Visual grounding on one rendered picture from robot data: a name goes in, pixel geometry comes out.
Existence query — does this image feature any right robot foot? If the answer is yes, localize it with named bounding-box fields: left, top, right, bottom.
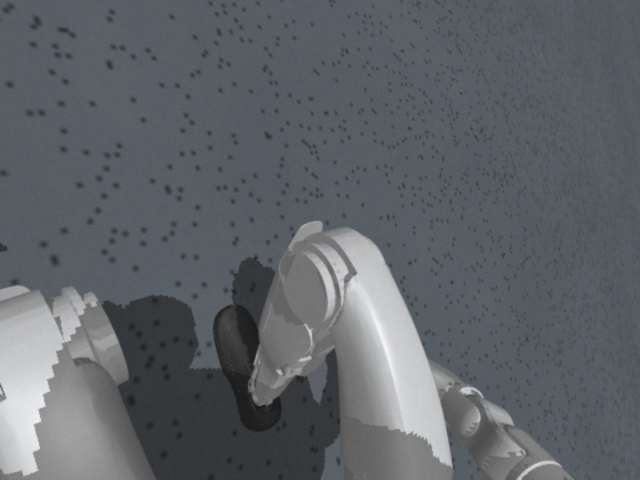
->
left=213, top=305, right=281, bottom=431

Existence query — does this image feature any right robot hand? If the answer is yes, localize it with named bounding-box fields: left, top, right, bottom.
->
left=427, top=358, right=465, bottom=401

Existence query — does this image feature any right robot arm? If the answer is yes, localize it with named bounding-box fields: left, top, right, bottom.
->
left=440, top=384, right=574, bottom=480

